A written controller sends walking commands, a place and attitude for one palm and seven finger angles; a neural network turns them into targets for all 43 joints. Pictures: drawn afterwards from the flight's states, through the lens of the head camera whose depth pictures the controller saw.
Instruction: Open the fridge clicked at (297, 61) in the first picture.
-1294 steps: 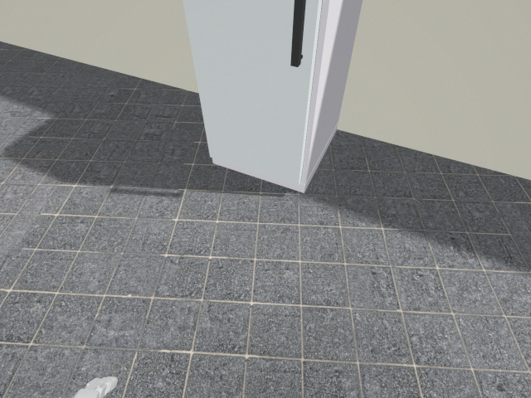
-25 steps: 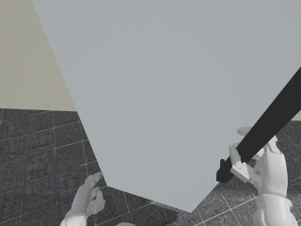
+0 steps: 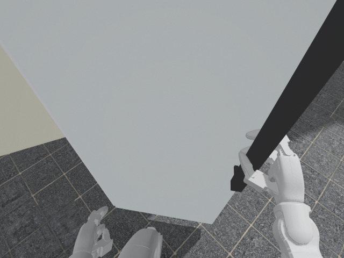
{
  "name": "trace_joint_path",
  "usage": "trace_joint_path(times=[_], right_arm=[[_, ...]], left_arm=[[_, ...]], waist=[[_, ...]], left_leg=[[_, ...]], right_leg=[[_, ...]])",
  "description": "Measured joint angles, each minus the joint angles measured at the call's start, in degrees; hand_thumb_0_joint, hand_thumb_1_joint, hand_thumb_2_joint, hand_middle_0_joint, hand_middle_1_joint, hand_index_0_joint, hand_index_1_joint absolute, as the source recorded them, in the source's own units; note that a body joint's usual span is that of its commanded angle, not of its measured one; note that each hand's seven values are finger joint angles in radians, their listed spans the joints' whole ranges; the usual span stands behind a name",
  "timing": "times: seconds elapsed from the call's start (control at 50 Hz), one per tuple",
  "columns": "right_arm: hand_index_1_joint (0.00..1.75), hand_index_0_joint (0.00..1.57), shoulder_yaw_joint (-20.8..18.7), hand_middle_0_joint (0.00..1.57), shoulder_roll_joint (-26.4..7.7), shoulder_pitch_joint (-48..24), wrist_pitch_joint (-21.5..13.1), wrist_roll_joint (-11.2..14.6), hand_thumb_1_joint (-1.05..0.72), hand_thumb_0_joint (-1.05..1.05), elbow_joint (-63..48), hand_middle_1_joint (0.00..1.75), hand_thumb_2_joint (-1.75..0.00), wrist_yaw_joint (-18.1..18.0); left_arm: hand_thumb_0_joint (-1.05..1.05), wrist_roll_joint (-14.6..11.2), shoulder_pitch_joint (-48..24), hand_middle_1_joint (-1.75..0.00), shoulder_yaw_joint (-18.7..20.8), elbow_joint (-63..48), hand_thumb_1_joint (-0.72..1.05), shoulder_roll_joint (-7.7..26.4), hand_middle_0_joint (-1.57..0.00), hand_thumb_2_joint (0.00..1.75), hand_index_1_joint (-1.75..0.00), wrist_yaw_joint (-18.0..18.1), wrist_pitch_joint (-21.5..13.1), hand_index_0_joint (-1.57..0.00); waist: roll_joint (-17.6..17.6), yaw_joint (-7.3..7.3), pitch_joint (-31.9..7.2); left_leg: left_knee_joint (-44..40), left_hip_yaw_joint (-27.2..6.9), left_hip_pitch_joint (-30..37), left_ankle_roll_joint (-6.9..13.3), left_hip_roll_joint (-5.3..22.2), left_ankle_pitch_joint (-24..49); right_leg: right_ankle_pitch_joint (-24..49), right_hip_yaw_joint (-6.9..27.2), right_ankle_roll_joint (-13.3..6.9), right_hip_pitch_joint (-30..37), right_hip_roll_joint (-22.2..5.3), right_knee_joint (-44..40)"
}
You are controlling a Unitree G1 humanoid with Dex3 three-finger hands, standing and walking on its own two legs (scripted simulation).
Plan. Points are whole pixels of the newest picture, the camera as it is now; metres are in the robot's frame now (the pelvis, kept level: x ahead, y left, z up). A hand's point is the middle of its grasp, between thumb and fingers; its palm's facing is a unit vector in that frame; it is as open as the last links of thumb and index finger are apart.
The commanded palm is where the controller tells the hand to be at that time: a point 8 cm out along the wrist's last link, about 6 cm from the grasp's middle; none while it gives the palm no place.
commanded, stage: walk backward, drawing the door open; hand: right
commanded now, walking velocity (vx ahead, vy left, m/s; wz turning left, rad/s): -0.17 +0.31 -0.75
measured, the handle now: (271, 120) +0.33 -0.12 +0.20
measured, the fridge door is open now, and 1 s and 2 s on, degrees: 32 66 66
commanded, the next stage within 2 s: stop walking and hold the door back in 0.80 s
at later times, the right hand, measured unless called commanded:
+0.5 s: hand (217, 254) +0.13 -0.04 +0.11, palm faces +0.37 +0.92 -0.15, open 6.9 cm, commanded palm +0.08 -0.08 +0.11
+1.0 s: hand out of the picture +0.05 +0.03 +0.11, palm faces +0.75 +0.62 -0.24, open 6.7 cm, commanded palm +0.01 +0.00 +0.11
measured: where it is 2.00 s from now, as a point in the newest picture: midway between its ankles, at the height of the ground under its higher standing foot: outside the picture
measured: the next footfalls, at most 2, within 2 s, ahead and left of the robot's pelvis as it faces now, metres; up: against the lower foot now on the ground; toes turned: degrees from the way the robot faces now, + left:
left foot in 0.16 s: +0.06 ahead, +0.21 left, +0.00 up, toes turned -5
right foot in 0.50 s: -0.09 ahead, +0.09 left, +0.00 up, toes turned -29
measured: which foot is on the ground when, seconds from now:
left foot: up 0.00-0.14, down 0.16-0.50, up 0.52-0.82, down 0.84-1.00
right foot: down 0.00-0.18, up 0.20-0.48, down 0.50-0.84, up 0.86-1.00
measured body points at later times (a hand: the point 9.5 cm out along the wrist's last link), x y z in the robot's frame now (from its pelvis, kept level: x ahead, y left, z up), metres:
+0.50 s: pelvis -0.07 +0.17 -0.01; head -0.03 +0.14 +0.43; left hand +0.18 +0.34 -0.09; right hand +0.11 -0.09 +0.12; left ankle +0.02 +0.21 -0.74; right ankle -0.13 +0.10 -0.74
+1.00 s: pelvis -0.05 +0.34 +0.00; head +0.00 +0.32 +0.44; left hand +0.23 +0.42 -0.11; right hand +0.01 +0.01 +0.12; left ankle +0.03 +0.43 -0.74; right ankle -0.13 +0.27 -0.64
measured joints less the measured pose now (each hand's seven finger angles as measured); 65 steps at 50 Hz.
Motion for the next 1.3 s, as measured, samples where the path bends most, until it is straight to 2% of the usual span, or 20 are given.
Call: trace_joint_path(times=[0.12, 0.16, 0.2, 0.26, 0.32, 0.38, 0.44, 0.5, 0.56, 0.62, 0.7, 0.78, 0.84, 0.88, 0.94, 1.0, 1.06, 1.16, 1.24, 1.3], right_arm=[[1.39, 0.25, -1.13, 0.40, 0.25, 0.35, 1.08, 1.15, -0.59, -0.01, -0.86, 1.35, -0.75, 0.00], [1.39, 0.23, -2.83, 0.41, -1.03, 1.08, 1.24, 1.77, -0.58, -0.02, -2.10, 1.35, -0.76, -0.39], [1.40, 0.23, -4.63, 0.42, -0.47, 0.74, 0.87, 1.66, -0.58, -0.03, -2.36, 1.36, -0.77, -0.97], [1.40, 0.23, -5.11, 0.41, 0.41, 0.76, 0.25, 1.70, -0.58, -0.03, -1.12, 1.36, -0.77, -0.98], [1.40, 0.23, -4.63, 0.40, 0.95, 1.86, -0.53, 1.33, -0.59, -0.03, -0.35, 1.34, -0.76, -0.67], [1.40, 0.25, -3.53, 0.39, 0.62, 2.64, -0.44, 1.01, -0.59, -0.02, -1.21, 1.34, -0.76, -0.26], [1.39, 0.26, -2.23, 0.39, 0.08, 3.21, 0.25, 0.56, -0.59, 0.00, -3.58, 1.35, -0.76, 0.08], [1.36, 0.26, -1.12, 0.40, -0.63, 3.28, 0.17, 0.71, -0.59, -0.01, -6.57, 1.36, -0.77, 0.00], [1.35, 0.26, -1.23, 0.42, -2.28, 1.00, -1.37, 0.43, -0.59, -0.01, -4.50, 1.38, -0.77, 0.38], [1.36, 0.26, -0.74, 0.41, -2.25, 0.29, -0.86, -0.47, -0.59, -0.01, -2.55, 1.35, -0.76, 0.89], [1.37, 0.27, -0.76, 0.39, -1.40, 0.53, 0.85, -0.40, -0.61, 0.01, -2.71, 1.33, -0.77, 0.51], [1.36, 0.26, -3.14, 0.39, -2.14, 1.98, 0.94, 1.72, -0.62, 0.01, -2.83, 1.34, -0.79, -0.53], [1.35, 0.24, -6.36, 0.41, -3.94, 2.53, 1.06, 2.85, -0.62, -0.01, -3.34, 1.35, -0.81, -1.65], [1.34, 0.23, -8.41, 0.42, -2.86, 2.13, 0.38, 2.74, -0.61, -0.02, -2.67, 1.36, -0.81, -2.34], [1.34, 0.23, -9.11, 0.42, -1.84, 2.32, -0.40, 3.05, -0.62, -0.02, -0.98, 1.36, -0.81, -2.18], [1.36, 0.25, -7.92, 0.42, -1.86, 0.28, -1.53, 2.99, -0.61, -0.02, 2.46, 1.35, -0.81, -2.10], [1.37, 0.30, -6.05, 0.43, -2.05, -4.61, -2.32, 2.80, -0.60, -0.02, 7.77, 1.36, -0.81, -2.46], [1.39, 0.36, -3.73, 0.45, -1.45, -13.78, -2.10, 2.31, -0.60, 0.00, 15.35, 1.38, -0.81, -3.27], [1.39, 0.37, -2.35, 0.45, -1.22, -19.78, -1.95, 1.69, -0.60, 0.01, 19.64, 1.39, -0.81, -3.08], [1.38, 0.38, -1.27, 0.46, -1.58, -23.41, -1.54, 2.08, -0.60, 0.02, 22.08, 1.40, -0.80, -3.08]], left_arm=[[0.01, -1.94, 0.20, -0.30, -0.77, 0.36, 0.90, -0.49, -0.20, 0.90, -0.30, -1.67, -0.37, -0.21], [0.01, -2.54, 0.07, -0.30, -0.78, 0.40, 0.90, -1.01, -0.20, 0.90, -0.30, -1.87, -0.28, -0.21], [0.01, -2.91, -2.46, -0.30, -0.32, 1.49, 0.90, 0.04, -0.20, 0.90, -0.30, -1.91, 0.37, -0.21], [0.01, -2.47, -4.78, -0.30, 1.40, 3.55, 0.90, 1.70, -0.20, 0.90, -0.30, -1.08, 1.57, -0.21], [0.01, -1.97, -4.42, -0.30, 2.11, 3.03, 0.91, 2.89, -0.20, 0.90, -0.30, 0.38, 2.27, -0.20], [0.01, -1.74, -3.12, -0.30, 2.12, 1.45, 0.91, 3.25, -0.20, 0.90, -0.30, 1.41, 2.45, -0.20], [0.01, -1.39, -1.88, -0.30, 1.58, -0.40, 0.91, 3.18, -0.20, 0.90, -0.30, 1.75, 1.97, -0.20], [0.01, -1.28, -1.19, -0.30, 1.13, -3.47, 0.91, 3.42, -0.20, 0.90, -0.30, 1.58, 1.11, -0.20], [0.01, -0.57, -2.31, -0.30, 1.08, -2.56, 0.91, 1.24, -0.20, 0.90, -0.30, 1.02, 0.60, -0.20], [0.01, -0.91, -1.84, -0.30, -0.01, -0.93, 0.91, 0.12, -0.20, 0.90, -0.30, -0.38, 0.19, -0.20], [0.01, -1.87, -0.90, -0.30, -1.09, -0.62, 0.90, -0.30, -0.20, 0.90, -0.30, -1.70, 0.11, -0.20], [0.01, -2.53, -0.58, -0.30, -1.31, -0.54, 0.90, -0.99, -0.20, 0.90, -0.30, -2.09, -0.07, -0.21], [0.01, -2.87, -0.53, -0.30, -1.43, -0.66, 0.90, -1.42, -0.20, 0.90, -0.30, -2.23, -0.31, -0.21], [0.01, -2.86, -2.99, -0.30, -1.05, 0.54, 0.90, 0.36, -0.20, 0.90, -0.30, -2.18, 0.62, -0.21], [0.01, -2.53, -4.89, -0.30, 0.74, 2.80, 0.90, 2.54, -0.20, 0.90, -0.30, -1.21, 2.10, -0.21], [0.01, -2.78, -4.29, -0.30, 1.37, 3.11, 0.91, 4.32, -0.20, 0.90, -0.30, 0.38, 3.01, -0.20], [0.01, -2.78, -3.63, -0.30, 1.06, 2.87, 0.91, 5.79, -0.20, 0.90, -0.30, 1.25, 3.61, -0.20], [0.01, -2.73, -4.17, -0.30, 0.16, 1.25, 0.91, 6.76, -0.20, 0.90, -0.30, 0.81, 4.03, -0.20], [0.01, -2.73, -5.59, -0.30, -0.63, -0.67, 0.91, 6.56, -0.20, 0.90, -0.30, -0.09, 4.66, -0.20], [0.01, -2.70, -6.42, -0.30, -0.91, -2.01, 0.91, 5.65, -0.20, 0.90, -0.30, -0.50, 5.14, -0.20]], waist=[[-3.10, -2.79, 0.77], [-2.51, -3.29, -0.41], [-4.13, -3.26, 0.78], [-3.26, -2.84, 1.99], [-2.05, -1.88, 2.00], [-0.25, -1.66, 1.19], [1.62, -2.02, -0.45], [2.14, -1.93, -1.94], [3.79, -1.21, 0.64], [1.66, -1.36, 1.34], [-0.73, -3.60, 1.70], [-2.04, -3.88, 0.56], [-0.75, -4.16, -1.23], [-2.56, -4.10, -0.61], [-2.92, -3.22, 0.01], [-1.95, -3.28, 0.03], [-0.86, -4.04, -0.54], [1.37, -4.94, -1.58], [2.90, -4.53, -2.14], [3.77, -4.07, -1.74]], left_leg=[[-17.69, -3.38, 8.99, -1.56, 1.69, 4.17], [-27.09, -3.17, 14.92, -1.72, 2.25, 6.03], [-26.99, -1.18, 14.01, 0.54, 1.25, 10.27], [-25.38, 0.92, 13.40, 3.52, 3.39, 9.21], [-28.45, 3.96, 15.19, 4.61, 5.12, 10.65], [-31.17, 7.50, 15.88, 5.78, 5.86, 12.20], [-32.56, 10.79, 14.67, 6.96, 5.37, 13.29], [-27.17, 13.02, 10.00, 6.68, 4.59, 11.73], [-8.25, 4.61, 4.16, 1.41, 2.65, -0.22], [1.31, 0.58, 0.62, -0.43, 0.41, 1.80], [-5.84, -1.89, 2.53, -1.52, 1.45, 5.53], [-18.83, -3.09, 9.93, -2.04, 1.70, 3.39], [-33.22, -2.33, 18.12, -1.95, 2.35, 9.90], [-31.57, -0.82, 16.66, 1.12, 1.58, 10.12], [-29.51, 1.18, 16.04, 2.14, 3.06, 8.54], [-30.93, 3.42, 17.34, 2.52, 4.81, 9.27], [-32.62, 5.44, 18.03, 2.83, 5.99, 10.53], [-34.48, 7.32, 17.10, 3.24, 6.84, 12.96], [-34.96, 7.76, 15.15, 2.87, 7.35, 15.06], [-32.35, 6.40, 13.27, 2.00, 7.80, 14.86]], right_leg=[[2.89, 6.36, 3.25, -2.65, -3.70, -1.04], [1.87, 8.29, 3.12, -5.80, -3.21, 1.79], [-6.01, 9.54, 1.09, -10.67, -3.13, 10.66], [-14.98, 3.74, -0.08, -17.66, 1.60, 34.59], [-15.92, -4.39, 0.37, -18.08, 3.50, 43.34], [-17.89, -9.82, -0.23, -13.69, 4.10, 37.15], [-17.53, -12.03, -1.30, -7.46, 3.81, 22.72], [-6.13, -11.09, -3.18, -0.81, 3.03, 4.61], [-4.24, -7.79, -5.12, -0.87, 3.16, 4.98], [-0.80, -2.79, -3.32, 0.12, 0.40, 0.14], [3.36, 0.78, -0.58, 0.51, -3.08, -4.72], [4.28, 4.24, 1.79, -1.91, -4.44, -4.31], [2.25, 6.32, 2.42, -6.42, -2.99, 0.93], [-8.19, 6.87, 0.68, -12.18, -2.32, 12.96], [-15.42, 2.49, 0.32, -19.14, 2.19, 36.01], [-14.19, -3.15, 0.33, -19.70, 5.06, 43.84], [-11.64, -5.87, -0.52, -16.03, 6.46, 38.47], [-11.19, -6.50, -2.04, -7.63, 6.03, 21.42], [-9.73, -6.01, -3.07, -1.71, 5.28, 8.00], [-3.01, -6.54, -4.96, 2.12, 5.59, -0.54]])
